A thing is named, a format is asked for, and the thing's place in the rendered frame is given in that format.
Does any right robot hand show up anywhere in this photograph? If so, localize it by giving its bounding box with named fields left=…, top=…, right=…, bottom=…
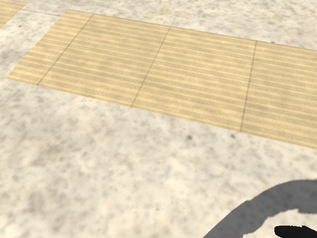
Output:
left=274, top=225, right=317, bottom=238

